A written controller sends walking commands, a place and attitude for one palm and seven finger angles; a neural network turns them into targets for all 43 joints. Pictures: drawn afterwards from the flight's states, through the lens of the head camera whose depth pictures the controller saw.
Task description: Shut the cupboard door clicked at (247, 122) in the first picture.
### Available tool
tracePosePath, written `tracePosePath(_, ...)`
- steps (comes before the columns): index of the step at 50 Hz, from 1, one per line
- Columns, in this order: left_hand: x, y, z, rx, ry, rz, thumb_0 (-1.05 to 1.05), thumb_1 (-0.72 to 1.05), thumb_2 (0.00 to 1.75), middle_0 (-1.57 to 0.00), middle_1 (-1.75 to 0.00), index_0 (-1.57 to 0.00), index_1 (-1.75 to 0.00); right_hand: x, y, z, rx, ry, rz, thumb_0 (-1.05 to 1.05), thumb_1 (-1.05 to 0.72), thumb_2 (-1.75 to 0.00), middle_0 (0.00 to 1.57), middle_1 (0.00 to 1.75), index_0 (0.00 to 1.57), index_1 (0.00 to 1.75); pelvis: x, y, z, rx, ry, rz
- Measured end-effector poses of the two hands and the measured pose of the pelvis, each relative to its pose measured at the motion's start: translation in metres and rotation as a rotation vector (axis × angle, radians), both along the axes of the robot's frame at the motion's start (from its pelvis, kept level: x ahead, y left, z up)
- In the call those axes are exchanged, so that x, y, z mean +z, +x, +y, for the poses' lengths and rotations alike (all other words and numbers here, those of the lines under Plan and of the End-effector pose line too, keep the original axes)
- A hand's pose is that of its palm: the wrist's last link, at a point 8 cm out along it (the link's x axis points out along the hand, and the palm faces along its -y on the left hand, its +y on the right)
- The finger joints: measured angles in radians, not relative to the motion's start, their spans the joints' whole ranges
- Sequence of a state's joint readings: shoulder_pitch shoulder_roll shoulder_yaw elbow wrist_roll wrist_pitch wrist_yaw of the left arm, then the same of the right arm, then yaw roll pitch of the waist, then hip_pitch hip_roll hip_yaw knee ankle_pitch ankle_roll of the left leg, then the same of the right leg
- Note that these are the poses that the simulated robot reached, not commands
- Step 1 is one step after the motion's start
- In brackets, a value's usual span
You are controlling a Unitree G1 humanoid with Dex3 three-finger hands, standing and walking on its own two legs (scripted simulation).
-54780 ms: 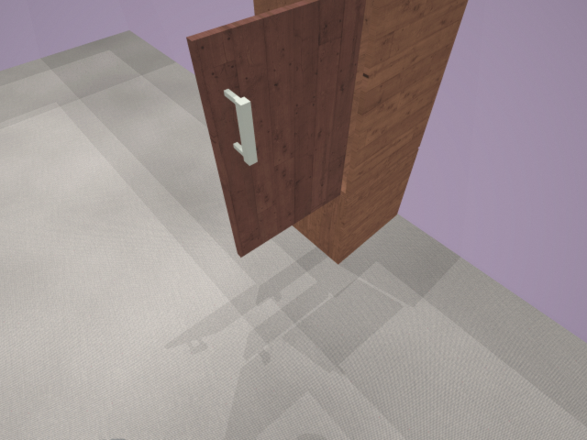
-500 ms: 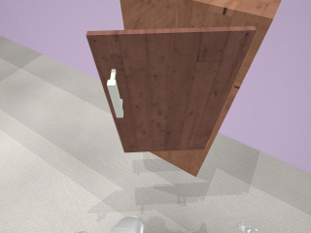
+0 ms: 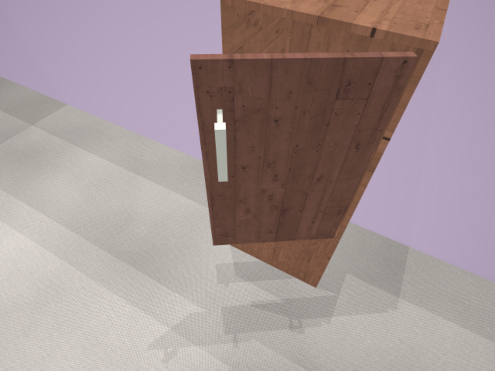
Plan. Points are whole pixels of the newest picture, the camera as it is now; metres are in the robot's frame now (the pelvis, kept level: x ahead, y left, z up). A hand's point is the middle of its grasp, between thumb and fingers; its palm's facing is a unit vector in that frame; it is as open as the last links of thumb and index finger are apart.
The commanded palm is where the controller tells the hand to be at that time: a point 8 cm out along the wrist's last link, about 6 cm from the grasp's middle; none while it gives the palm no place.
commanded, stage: come to a stop and stand still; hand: left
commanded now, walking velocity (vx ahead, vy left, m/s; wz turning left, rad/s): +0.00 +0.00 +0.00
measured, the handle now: (221, 146) +0.49 +0.09 +0.08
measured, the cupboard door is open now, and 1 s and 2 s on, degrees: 33 33 33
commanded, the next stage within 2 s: look again from close up in 0.36 s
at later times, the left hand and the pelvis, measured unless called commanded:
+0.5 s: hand out of the picture -0.05 +0.14 -0.18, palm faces +0.02 -0.99 -0.14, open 7.4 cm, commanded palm none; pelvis -0.02 -0.01 +0.00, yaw +0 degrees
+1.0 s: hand out of the picture +0.03 +0.19 -0.18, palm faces +0.00 -0.97 -0.24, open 7.4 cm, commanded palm none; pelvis +0.01 -0.01 +0.00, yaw +0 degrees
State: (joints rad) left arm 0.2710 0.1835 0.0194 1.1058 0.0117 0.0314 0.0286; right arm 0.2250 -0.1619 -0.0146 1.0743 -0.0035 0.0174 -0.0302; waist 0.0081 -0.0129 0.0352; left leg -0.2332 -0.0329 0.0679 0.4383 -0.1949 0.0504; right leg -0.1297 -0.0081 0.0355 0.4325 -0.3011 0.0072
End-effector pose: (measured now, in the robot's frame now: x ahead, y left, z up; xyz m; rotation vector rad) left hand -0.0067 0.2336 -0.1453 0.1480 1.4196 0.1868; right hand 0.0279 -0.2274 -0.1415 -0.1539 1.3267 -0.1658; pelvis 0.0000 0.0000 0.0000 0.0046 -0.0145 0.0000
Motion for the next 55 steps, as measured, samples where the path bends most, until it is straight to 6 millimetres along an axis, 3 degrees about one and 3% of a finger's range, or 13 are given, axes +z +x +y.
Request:
tracePosePath(13, -0.003, -0.023, -0.031, -0.028, -0.064, 0.005, 0.0, 0.91, 0.9, -0.2, -0.3, -0.19, -0.3, 0.001, -0.089, 0.008, -0.07, 0.028, 0.148, 0.0, -0.91, -0.89, 0.2, 0.3, 0.2, 0.3, 0.004, -0.017, -0.005, -0.003, -0.003, -0.022)
tracePosePath(17, -0.004, -0.03, -0.038, -0.022, -0.079, 0.016, 0.0, 0.91, 0.9, -0.2, -0.3, -0.19, -0.3, 0.002, -0.103, 0.008, -0.08, 0.026, 0.179, 0.0, -0.91, -0.89, 0.2, 0.3, 0.2, 0.3, 0.004, -0.02, -0.006, -0.002, -0.003, -0.018)
tracePosePath(22, -0.004, -0.041, -0.043, -0.009, -0.084, 0.038, 0.0, 0.91, 0.9, -0.2, -0.3, -0.19, -0.3, 0.003, -0.108, 0.009, -0.083, 0.028, 0.189, 0.0, -0.91, -0.89, 0.2, 0.3, 0.2, 0.3, 0.004, -0.021, -0.008, 0.001, -0.004, -0.014)
tracePosePath(26, -0.005, -0.047, -0.042, -0.021, -0.068, 0.035, 0.0, 0.91, 0.9, -0.2, -0.3, -0.2, -0.3, -0.003, -0.098, 0.009, -0.054, 0.043, 0.16, 0.0, -0.91, -0.89, 0.2, 0.3, 0.2, 0.3, 0.0, -0.024, -0.008, 0.011, -0.022, -0.005)
tracePosePath(33, -0.002, -0.04, -0.022, -0.017, -0.013, 0.008, 0.0, 0.91, 0.9, -0.2, -0.3, -0.2, -0.3, -0.017, -0.058, 0.015, -0.01, 0.067, 0.055, 0.0, -0.91, -0.89, 0.2, 0.3, 0.2, 0.3, -0.008, -0.018, -0.001, 0.02, -0.018, 0.005)
tracePosePath(41, 0.004, -0.01, -0.005, -0.031, 0.029, -0.044, 0.0, 0.91, 0.9, -0.2, -0.3, -0.19, -0.3, -0.013, -0.018, 0.002, 0.015, 0.037, -0.014, 0.02, -0.93, -0.89, 0.2, 0.3, 0.2, 0.3, -0.006, -0.004, 0.0, 0.003, 0.0, 0.013)
tracePosePath(55, 0.001, 0.048, 0.002, -0.078, 0.024, -0.118, 0.0, 0.91, 0.9, -0.2, -0.3, -0.2, -0.3, 0.008, 0.04, -0.03, 0.051, -0.056, -0.091, 0.0, -0.91, -0.89, 0.2, 0.3, 0.2, 0.3, -0.003, 0.013, -0.008, -0.006, 0.0, 0.012)
